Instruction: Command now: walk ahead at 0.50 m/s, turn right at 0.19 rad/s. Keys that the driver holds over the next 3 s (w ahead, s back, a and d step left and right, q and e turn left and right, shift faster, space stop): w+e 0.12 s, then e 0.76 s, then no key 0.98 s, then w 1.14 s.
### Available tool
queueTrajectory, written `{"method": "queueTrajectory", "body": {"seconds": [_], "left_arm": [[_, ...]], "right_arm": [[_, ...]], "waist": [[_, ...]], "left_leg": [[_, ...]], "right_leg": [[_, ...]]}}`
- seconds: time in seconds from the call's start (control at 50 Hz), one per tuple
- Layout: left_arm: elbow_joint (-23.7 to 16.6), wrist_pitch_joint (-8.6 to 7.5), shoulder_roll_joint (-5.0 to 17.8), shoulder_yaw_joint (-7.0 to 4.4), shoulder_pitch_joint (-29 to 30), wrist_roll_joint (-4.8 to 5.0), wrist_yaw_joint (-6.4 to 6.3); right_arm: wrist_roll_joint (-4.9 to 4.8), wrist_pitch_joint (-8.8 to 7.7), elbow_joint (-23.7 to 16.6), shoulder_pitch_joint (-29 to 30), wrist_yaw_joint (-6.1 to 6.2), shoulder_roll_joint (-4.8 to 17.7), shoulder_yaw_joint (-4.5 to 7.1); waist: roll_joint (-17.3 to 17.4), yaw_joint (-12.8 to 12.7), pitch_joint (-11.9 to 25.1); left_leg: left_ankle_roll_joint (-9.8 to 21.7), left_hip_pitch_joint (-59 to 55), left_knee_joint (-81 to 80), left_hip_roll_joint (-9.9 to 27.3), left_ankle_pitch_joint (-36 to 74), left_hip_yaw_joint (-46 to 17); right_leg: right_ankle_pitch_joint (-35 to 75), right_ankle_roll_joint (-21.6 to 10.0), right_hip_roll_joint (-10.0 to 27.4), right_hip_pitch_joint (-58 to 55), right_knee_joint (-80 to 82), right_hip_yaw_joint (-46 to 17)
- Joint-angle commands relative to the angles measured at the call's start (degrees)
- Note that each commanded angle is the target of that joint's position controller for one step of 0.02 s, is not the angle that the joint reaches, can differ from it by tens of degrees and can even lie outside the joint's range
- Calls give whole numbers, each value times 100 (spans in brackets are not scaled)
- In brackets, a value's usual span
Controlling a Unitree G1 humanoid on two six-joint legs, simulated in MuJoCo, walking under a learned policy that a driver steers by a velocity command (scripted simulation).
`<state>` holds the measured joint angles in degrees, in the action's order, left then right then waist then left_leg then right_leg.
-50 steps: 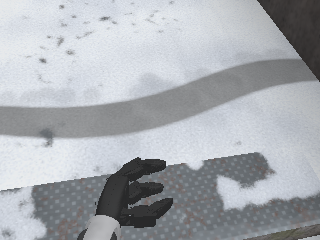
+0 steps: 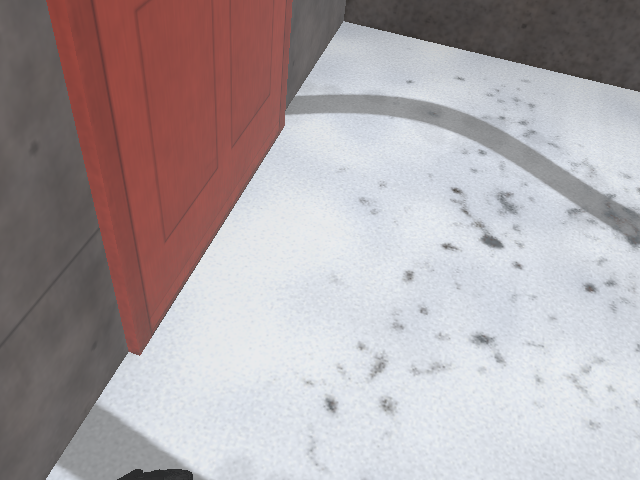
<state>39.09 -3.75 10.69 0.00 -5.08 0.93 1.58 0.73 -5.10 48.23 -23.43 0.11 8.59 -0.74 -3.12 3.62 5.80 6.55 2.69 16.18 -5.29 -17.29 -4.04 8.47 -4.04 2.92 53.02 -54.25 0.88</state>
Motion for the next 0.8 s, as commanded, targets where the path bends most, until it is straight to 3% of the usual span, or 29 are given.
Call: {"method": "queueTrajectory", "body": {"seconds": [0.02,0.06,0.08,0.12,0.14,0.16,0.18,0.2,0.22,0.24,0.26,0.28,0.3,0.32,0.36,0.4,0.44,0.48,0.54,0.62,0.64,0.66,0.68,0.7,0.72,0.74,0.76,0.78,0.8], "left_arm": [[-739,-185,168,-94,1505,116,117],[-749,-257,159,-116,1535,123,216],[-770,-265,197,-129,1547,96,246],[-804,-257,305,-202,1414,64,311],[-721,-232,497,-275,1090,35,331],[-501,-199,711,-359,369,-4,320],[-180,-177,972,-467,-618,-38,283],[125,-161,1219,-535,-1729,-120,176],[328,-120,1453,-452,-1958,-359,65],[85,-195,1428,-442,-1831,-563,-31],[-188,-82,1251,-527,-1473,-371,-111],[-339,-31,1151,-465,-928,-182,-167],[-432,-10,1112,-422,-646,-79,-166],[-440,3,1177,-424,-579,-43,-179],[-380,20,1231,-440,-536,-82,-166],[-321,11,1305,-450,-514,-85,-159],[-271,120,1340,-476,-622,-56,-225],[-300,238,1405,-513,-638,49,-265],[-333,398,1340,-554,-772,135,-366],[-473,506,1170,-563,-838,39,-427],[-548,514,1163,-567,-655,67,-418],[-635,510,1066,-539,-571,50,-396],[-705,480,639,-408,-873,-63,-363],[-718,460,684,-406,-1392,38,-362],[-548,422,1324,-553,-1541,-77,-351],[-476,469,1538,-637,-1175,10,-331],[-403,597,1472,-659,-1034,21,-358],[-370,707,1425,-650,-1017,-7,-389],[-399,751,1225,-599,-957,15,-422]], "right_arm": [[11,-56,64,-602,61,873,230],[45,-58,117,-436,99,972,220],[-17,-78,86,-388,97,1013,213],[-41,-83,148,-466,150,1285,261],[7,-46,105,-413,223,1349,264],[46,-6,44,-322,303,1431,294],[75,35,-72,-58,338,1565,339],[110,-32,-277,426,318,1641,355],[395,-195,-645,291,191,772,142],[-56,-334,-616,-794,10,745,72],[-118,-385,-780,-78,-45,1459,215],[-104,-395,-1134,536,-35,1518,216],[38,-365,-1248,778,0,1458,219],[104,-292,-1392,870,38,1425,245],[99,-121,-1484,666,135,1271,259],[117,2,-1516,601,299,1188,254],[62,65,-1603,921,437,1055,243],[64,128,-1686,1231,444,947,224],[60,190,-1790,1731,370,995,250],[-35,96,-1833,2028,260,1126,364],[-39,47,-1766,1842,233,1132,410],[-9,4,-1667,1587,228,1199,466],[89,47,-1665,1438,271,1534,546],[257,181,-1605,1305,275,1620,596],[157,238,-1618,1215,289,1387,603],[163,266,-1702,1334,340,1112,524],[170,295,-1717,1460,349,1034,518],[99,317,-1711,1595,366,994,496],[117,351,-1673,1590,390,1093,508]], "waist": [[702,301,-862],[782,217,-836],[765,168,-790],[1000,31,-599],[1188,-156,-527],[1386,-480,-325],[1392,-951,-33],[1252,-1553,446],[-864,-1010,965],[-995,-620,2647],[-298,-1025,2526],[123,-837,1575],[941,-561,910],[1104,-350,428],[722,-61,-22],[414,68,-26],[146,-8,215],[-110,-99,583],[-217,-331,629],[-638,-514,532],[-635,-323,474],[-533,-227,497],[372,-439,745],[2201,-607,829],[1796,-529,1021],[1149,-394,760],[841,-404,477],[808,-415,243],[872,-439,102]], "left_leg": [[-354,-1038,-612,1735,2949,-352],[-388,-896,-612,1601,3713,105],[-437,-700,-531,1555,4424,247],[-470,-858,-117,1592,6280,427],[-558,-1120,378,1562,7382,461],[-657,-1167,1125,1577,8120,411],[-819,-1040,2332,1488,8350,427],[-1005,3,4042,1144,7013,523],[-1008,2648,6463,159,-1338,455],[-1176,3857,8309,-30,-2020,-775],[-1031,3759,8206,298,-1271,-920],[-923,4092,7923,504,-1017,-656],[-892,3995,7601,639,-829,-409],[-932,3859,7386,656,-693,-298],[-1013,3524,6723,779,-599,-152],[-1097,3238,5736,700,-277,52],[-1197,3143,4637,559,225,134],[-1223,2894,3840,450,769,20],[-1228,3023,3182,395,870,-203],[-1030,2885,1805,323,682,-412],[-905,2400,1047,338,1070,-355],[-736,1449,565,636,1899,-392],[-200,279,794,1851,3569,-1320],[916,-574,791,3011,5387,-2790],[1203,-417,757,3331,4845,-3222],[987,-110,825,2874,4180,-2444],[666,293,802,2440,3544,-1777],[515,613,716,2219,3178,-1419],[477,994,561,2060,2948,-1084]], "right_leg": [[-225,-130,-78,956,905,-126],[-246,-178,-260,104,1605,208],[-232,-192,-387,-568,1884,424],[-467,-231,-731,-1478,2095,716],[-705,-260,-914,-1721,2231,826],[-838,-267,-1076,-2306,2392,844],[-379,-391,-998,-3190,2978,632],[624,-744,-441,-4856,3295,-107],[3872,-1192,777,-7254,1782,-1397],[4125,-2508,2153,-8644,2015,-3938],[3524,-2241,1686,-7899,2536,-3472],[2926,-1979,1387,-7003,2829,-2854],[2478,-1752,1134,-5789,3189,-2558],[2148,-1709,933,-4841,3461,-2390],[2066,-1583,578,-3679,3654,-1945],[2503,-1338,153,-2941,3580,-1492],[2495,-1071,-104,-2972,3375,-1386],[1954,-895,-144,-3159,3207,-1502],[539,-848,67,-3649,3118,-2130],[56,-684,150,-4446,2571,-2765],[-57,-558,27,-4380,2355,-2753],[-561,-379,-206,-3881,2027,-2643],[-2568,-77,-684,-2992,914,-2069],[-4994,346,-1430,-1679,-193,-1422],[-4814,648,-991,-1434,-1462,-1268],[-4288,761,-837,-1304,-1947,-1121],[-3898,820,-643,-1321,-2173,-1007],[-3598,895,-578,-1330,-2344,-915],[-3347,908,-546,-1469,-2486,-701]]}}
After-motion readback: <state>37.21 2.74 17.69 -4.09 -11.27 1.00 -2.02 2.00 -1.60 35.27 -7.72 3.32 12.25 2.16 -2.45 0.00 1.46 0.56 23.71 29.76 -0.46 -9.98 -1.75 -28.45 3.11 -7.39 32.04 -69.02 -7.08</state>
